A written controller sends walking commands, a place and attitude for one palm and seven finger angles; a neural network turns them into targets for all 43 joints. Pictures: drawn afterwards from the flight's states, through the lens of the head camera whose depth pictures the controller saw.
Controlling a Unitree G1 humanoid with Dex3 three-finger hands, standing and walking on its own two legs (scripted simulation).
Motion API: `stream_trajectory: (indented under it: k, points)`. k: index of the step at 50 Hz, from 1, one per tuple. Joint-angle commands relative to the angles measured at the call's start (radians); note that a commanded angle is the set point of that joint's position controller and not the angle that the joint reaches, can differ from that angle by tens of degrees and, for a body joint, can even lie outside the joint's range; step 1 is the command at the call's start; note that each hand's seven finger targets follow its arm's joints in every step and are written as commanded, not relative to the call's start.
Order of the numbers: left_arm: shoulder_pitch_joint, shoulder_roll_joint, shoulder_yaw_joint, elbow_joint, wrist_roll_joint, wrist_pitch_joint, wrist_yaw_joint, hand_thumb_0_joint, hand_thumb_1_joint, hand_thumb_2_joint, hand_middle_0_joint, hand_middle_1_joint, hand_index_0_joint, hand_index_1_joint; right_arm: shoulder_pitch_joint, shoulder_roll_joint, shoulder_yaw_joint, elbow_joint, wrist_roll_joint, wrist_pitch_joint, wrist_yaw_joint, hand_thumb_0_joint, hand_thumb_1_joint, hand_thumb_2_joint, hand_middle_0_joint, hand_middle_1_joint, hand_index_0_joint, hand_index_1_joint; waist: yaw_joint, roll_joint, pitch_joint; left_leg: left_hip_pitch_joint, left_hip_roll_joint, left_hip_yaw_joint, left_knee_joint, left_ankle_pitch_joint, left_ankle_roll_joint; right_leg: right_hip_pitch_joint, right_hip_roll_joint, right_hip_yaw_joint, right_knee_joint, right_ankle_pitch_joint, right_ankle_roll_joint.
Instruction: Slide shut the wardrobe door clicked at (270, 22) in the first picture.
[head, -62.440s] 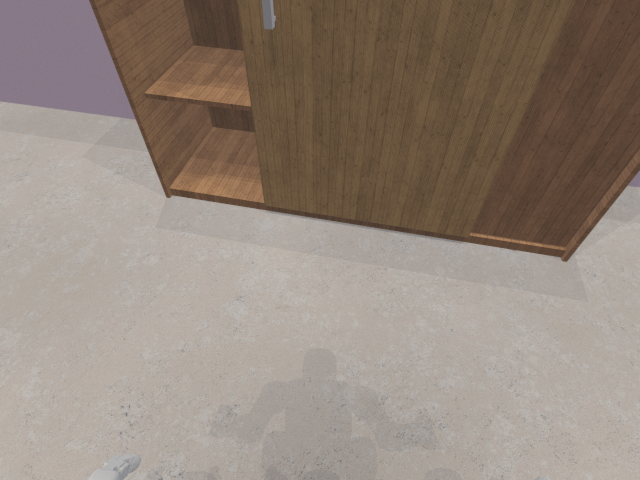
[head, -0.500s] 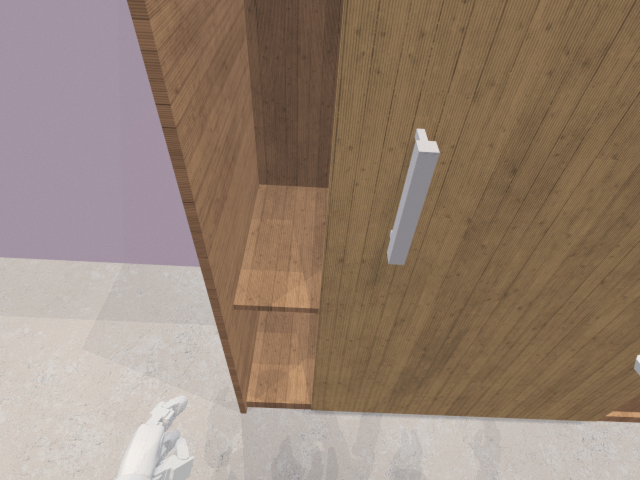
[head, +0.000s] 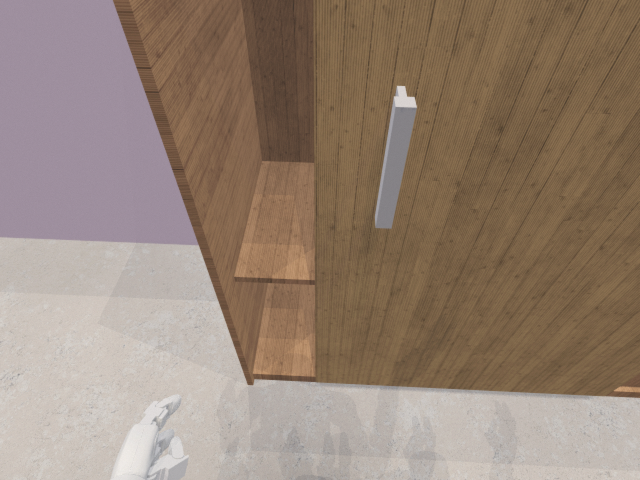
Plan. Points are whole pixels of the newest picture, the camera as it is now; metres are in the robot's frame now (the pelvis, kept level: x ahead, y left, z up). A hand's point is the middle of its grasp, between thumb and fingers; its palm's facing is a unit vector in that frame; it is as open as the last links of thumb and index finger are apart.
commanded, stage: step back with the hand held close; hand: right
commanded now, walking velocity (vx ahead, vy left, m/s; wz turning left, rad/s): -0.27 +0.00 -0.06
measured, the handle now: (391, 162) +0.49 -0.09 +0.15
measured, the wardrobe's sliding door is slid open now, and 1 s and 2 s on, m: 0.20 0.20 0.20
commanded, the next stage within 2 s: stop stepping back and stand still in 1.12 s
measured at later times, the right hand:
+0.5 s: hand (636, 368) +0.19 -0.25 +0.17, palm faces +0.44 +0.74 -0.51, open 7.4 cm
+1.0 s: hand out of the picture +0.10 -0.23 +0.18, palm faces +0.45 +0.77 -0.45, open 7.4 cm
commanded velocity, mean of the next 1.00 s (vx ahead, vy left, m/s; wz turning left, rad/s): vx -0.39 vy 0.00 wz -0.03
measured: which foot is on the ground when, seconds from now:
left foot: down 0.00-0.72, up 0.74-0.96, down 0.98-1.00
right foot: down 0.00-0.56, up 0.58-0.68, down 0.70-1.00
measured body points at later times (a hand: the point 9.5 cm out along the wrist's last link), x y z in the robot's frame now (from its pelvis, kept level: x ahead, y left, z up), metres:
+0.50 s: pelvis -0.02 +0.02 -0.01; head +0.00 +0.00 +0.44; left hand +0.14 +0.26 -0.10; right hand +0.16 -0.29 +0.20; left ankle +0.07 +0.15 -0.73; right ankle +0.03 -0.06 -0.73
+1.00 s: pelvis -0.10 +0.04 +0.01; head -0.08 +0.02 +0.46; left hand +0.08 +0.24 -0.08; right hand +0.07 -0.27 +0.20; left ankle -0.14 +0.15 -0.73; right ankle -0.04 -0.09 -0.73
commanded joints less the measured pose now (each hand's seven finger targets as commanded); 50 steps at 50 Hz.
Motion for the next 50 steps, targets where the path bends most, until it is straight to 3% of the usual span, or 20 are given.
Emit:
stream_trajectory:
  k: [1,8,14,21,23,25,28,30,33,34,36,37,38,39,41,44,47,48,49,50]
  points:
    - [-0.084,0.152,0.064,-0.143,0.000,-0.060,0.013,0.000,0.900,0.900,-0.200,-0.300,-0.200,-0.300,-0.121,-0.176,-0.099,-0.224,-0.017,-0.070,-0.019,0.000,-0.900,-0.900,0.200,0.300,0.200,0.300,0.026,-0.068,-0.057,0.292,0.023,-0.083,0.082,0.048,0.044,-0.351,-0.212,0.250,-0.281,-0.360,-0.023]
    - [-0.077,0.148,0.066,-0.141,0.006,-0.064,0.003,0.000,0.900,0.900,-0.200,-0.300,-0.200,-0.300,-0.087,-0.223,-0.147,-0.285,-0.009,-0.088,-0.029,0.000,-0.900,-0.900,0.200,0.300,0.200,0.300,0.033,-0.039,-0.070,0.200,0.071,-0.153,0.013,0.023,0.085,-0.300,-0.166,0.239,-0.178,-0.308,0.001]
    - [-0.084,0.138,0.069,-0.153,0.010,-0.059,0.006,0.000,0.900,0.900,-0.200,-0.300,-0.200,-0.300,-0.009,-0.213,-0.174,-0.304,-0.003,-0.098,-0.033,0.000,-0.900,-0.900,0.200,0.300,0.200,0.300,0.030,-0.115,-0.145,0.310,0.008,-0.063,0.183,0.133,0.045,-0.356,-0.236,0.280,-0.235,-0.150,-0.013]
    - [-0.084,0.147,0.074,-0.128,0.025,-0.066,0.012,0.000,0.900,0.900,-0.200,-0.300,-0.200,-0.300,-0.006,-0.212,-0.174,-0.288,0.009,-0.080,-0.030,0.000,-0.900,-0.900,0.200,0.300,0.200,0.300,0.030,-0.108,-0.102,0.245,-0.012,-0.062,0.215,-0.050,0.036,-0.319,-0.306,0.288,-0.223,0.045,-0.030]
    - [-0.091,0.144,0.076,-0.124,0.022,-0.060,0.016,0.000,0.900,0.900,-0.200,-0.300,-0.200,-0.300,-0.021,-0.224,-0.171,-0.294,0.010,-0.072,-0.032,0.000,-0.900,-0.900,0.200,0.300,0.200,0.300,0.035,-0.031,-0.097,0.217,0.026,-0.134,0.119,0.125,0.060,-0.290,-0.250,0.250,-0.141,0.046,-0.006]
    - [-0.094,0.134,0.078,-0.129,0.020,-0.046,0.014,0.000,0.900,0.900,-0.200,-0.300,-0.200,-0.300,-0.037,-0.222,-0.147,-0.299,0.013,-0.067,-0.028,0.000,-0.900,-0.900,0.200,0.300,0.200,0.300,0.045,0.045,-0.127,0.165,0.138,-0.265,0.017,0.272,0.111,-0.252,-0.159,0.187,-0.024,-0.059,0.038]
    - [-0.068,0.115,0.085,-0.120,0.013,-0.026,0.001,0.000,0.900,0.900,-0.200,-0.300,-0.200,-0.300,-0.011,-0.256,-0.153,-0.325,0.027,-0.061,-0.040,0.000,-0.900,-0.900,0.200,0.300,0.200,0.300,0.049,0.121,-0.170,0.001,0.296,-0.404,-0.203,0.087,0.207,-0.107,-0.074,0.131,0.193,-0.167,0.086]
    - [-0.071,0.095,0.078,-0.122,0.005,-0.015,-0.003,0.000,0.900,0.900,-0.200,-0.300,-0.200,-0.300,0.027,-0.266,-0.164,-0.352,0.031,-0.061,-0.051,0.000,-0.900,-0.900,0.200,0.300,0.200,0.300,0.041,0.137,-0.218,-0.014,0.324,-0.348,-0.243,0.064,0.222,-0.057,-0.070,0.116,0.306,-0.185,0.093]
    - [-0.081,0.101,0.071,-0.120,0.002,-0.003,0.004,0.000,0.900,0.900,-0.200,-0.300,-0.200,-0.300,0.094,-0.286,-0.195,-0.355,0.038,-0.049,-0.057,0.000,-0.900,-0.900,0.200,0.300,0.200,0.300,0.047,0.096,-0.241,-0.001,0.233,-0.190,-0.144,0.145,0.147,0.016,-0.082,0.098,0.078,-0.077,0.085]
    - [-0.081,0.117,0.074,-0.110,0.006,-0.002,0.014,0.000,0.900,0.900,-0.200,-0.300,-0.200,-0.300,0.106,-0.272,-0.189,-0.364,0.039,-0.050,-0.057,0.000,-0.900,-0.900,0.200,0.300,0.200,0.300,0.052,0.000,-0.222,-0.049,0.156,-0.136,-0.048,0.074,0.097,0.049,-0.119,0.160,-0.076,0.002,0.057]
    - [-0.118,0.144,0.078,-0.135,0.016,-0.040,0.040,0.000,0.900,0.900,-0.200,-0.300,-0.200,-0.300,0.058,-0.272,-0.200,-0.421,0.019,-0.059,-0.058,0.000,-0.900,-0.900,0.200,0.300,0.200,0.300,0.046,-0.359,-0.226,0.082,-0.063,0.022,0.347,-0.163,-0.002,-0.162,-0.380,0.415,-0.297,0.159,-0.047]
    - [-0.088,0.119,0.080,-0.119,0.022,-0.065,0.044,0.000,0.900,0.900,-0.200,-0.300,-0.200,-0.300,0.024,-0.277,-0.209,-0.398,0.024,-0.052,-0.067,0.000,-0.900,-0.900,0.200,0.300,0.200,0.300,0.054,-0.321,-0.196,0.004,-0.077,-0.013,0.462,-0.281,0.009,-0.135,-0.393,0.388,-0.298,0.267,-0.070]
    - [-0.078,0.134,0.085,-0.101,0.039,-0.090,0.045,0.000,0.900,0.900,-0.200,-0.300,-0.200,-0.300,0.016,-0.299,-0.222,-0.407,0.024,-0.058,-0.067,0.000,-0.900,-0.900,0.200,0.300,0.200,0.300,0.048,-0.310,-0.228,0.032,-0.078,-0.046,0.585,-0.309,0.010,-0.183,-0.420,0.410,-0.319,0.163,-0.084]
    - [-0.070,0.120,0.087,-0.086,0.038,-0.095,0.045,0.000,0.900,0.900,-0.200,-0.300,-0.200,-0.300,0.047,-0.255,-0.196,-0.362,0.034,-0.043,-0.068,0.000,-0.900,-0.900,0.200,0.300,0.200,0.300,0.049,-0.205,-0.178,-0.057,-0.059,-0.046,0.555,-0.331,0.019,-0.099,-0.389,0.360,-0.269,0.305,-0.076]
    - [-0.061,0.114,0.086,-0.066,0.023,-0.114,0.038,0.000,0.900,0.900,-0.200,-0.300,-0.200,-0.300,0.078,-0.203,-0.138,-0.328,0.050,-0.021,-0.056,0.000,-0.900,-0.900,0.200,0.300,0.200,0.300,0.030,-0.135,-0.188,-0.114,-0.040,0.003,0.352,-0.344,0.013,0.109,-0.343,0.263,-0.207,0.589,-0.032]
    - [-0.092,0.113,0.065,-0.059,0.021,-0.128,0.029,0.000,0.900,0.900,-0.200,-0.300,-0.200,-0.300,0.018,-0.168,-0.056,-0.327,0.048,-0.003,-0.051,0.000,-0.900,-0.900,0.200,0.300,0.200,0.300,0.047,-0.209,-0.149,-0.032,-0.038,0.031,0.134,-0.287,0.014,0.129,-0.322,0.231,-0.247,0.491,0.001]
    - [-0.131,0.129,0.060,-0.054,0.028,-0.123,0.029,0.000,0.900,0.900,-0.200,-0.300,-0.200,-0.300,-0.047,-0.183,-0.042,-0.301,0.035,-0.001,-0.050,0.000,-0.900,-0.900,0.200,0.300,0.200,0.300,0.031,-0.166,-0.154,0.125,-0.026,0.018,-0.091,-0.086,0.020,0.045,-0.301,0.214,-0.250,0.258,0.026]
    - [-0.142,0.130,0.060,-0.065,0.030,-0.115,0.030,0.000,0.900,0.900,-0.200,-0.300,-0.200,-0.300,-0.061,-0.212,-0.061,-0.309,0.026,-0.002,-0.053,0.000,-0.900,-0.900,0.200,0.300,0.200,0.300,0.032,-0.107,-0.151,0.168,0.013,-0.024,-0.145,0.111,0.034,-0.009,-0.249,0.170,-0.199,0.178,0.050]
    - [-0.148,0.111,0.055,-0.075,0.027,-0.102,0.028,0.000,0.900,0.900,-0.200,-0.300,-0.200,-0.300,-0.073,-0.241,-0.072,-0.300,0.028,-0.004,-0.054,0.000,-0.900,-0.900,0.200,0.300,0.200,0.300,0.041,0.026,-0.168,0.136,0.117,-0.134,-0.177,0.254,0.071,-0.019,-0.171,0.097,-0.098,0.102,0.086]
    - [-0.159,0.094,0.048,-0.083,0.031,-0.090,0.026,0.000,0.900,0.900,-0.200,-0.300,-0.200,-0.300,-0.095,-0.290,-0.100,-0.290,0.032,-0.008,-0.056,0.000,-0.900,-0.900,0.200,0.300,0.200,0.300,0.045,0.127,-0.148,0.028,0.229,-0.235,-0.251,0.240,0.113,-0.008,-0.096,0.043,0.016,-0.021,0.118]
